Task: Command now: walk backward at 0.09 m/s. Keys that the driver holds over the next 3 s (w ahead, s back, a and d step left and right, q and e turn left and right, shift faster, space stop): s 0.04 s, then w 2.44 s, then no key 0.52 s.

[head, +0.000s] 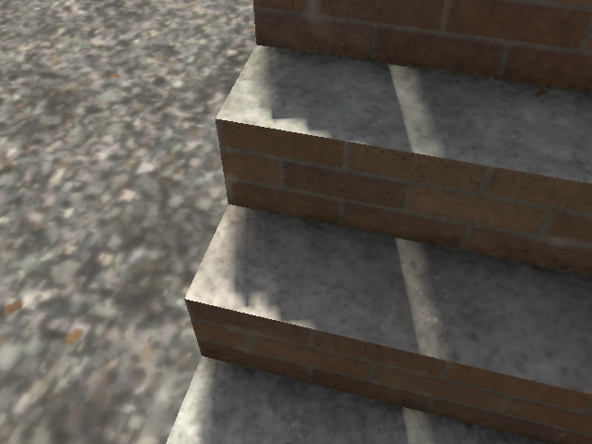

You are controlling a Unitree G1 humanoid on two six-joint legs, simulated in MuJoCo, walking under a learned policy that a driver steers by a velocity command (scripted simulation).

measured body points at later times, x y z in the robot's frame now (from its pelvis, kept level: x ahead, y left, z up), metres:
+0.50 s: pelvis +0.01 -0.02 +0.01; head +0.00 -0.02 +0.46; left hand +0.08 +0.22 -0.14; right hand +0.06 -0.26 -0.14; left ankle -0.04 +0.09 -0.75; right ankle +0.03 -0.14 -0.75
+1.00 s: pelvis +0.03 -0.01 +0.01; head +0.03 -0.02 +0.46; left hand +0.17 +0.23 -0.12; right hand +0.14 -0.26 -0.13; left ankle -0.04 +0.09 -0.75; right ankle +0.03 -0.14 -0.75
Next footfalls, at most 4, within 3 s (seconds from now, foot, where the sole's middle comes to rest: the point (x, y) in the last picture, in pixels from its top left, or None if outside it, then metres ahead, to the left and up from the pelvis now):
none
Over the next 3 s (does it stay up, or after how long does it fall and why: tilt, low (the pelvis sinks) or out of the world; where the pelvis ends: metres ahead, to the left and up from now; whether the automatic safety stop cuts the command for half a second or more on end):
stays up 0.01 -0.01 0.00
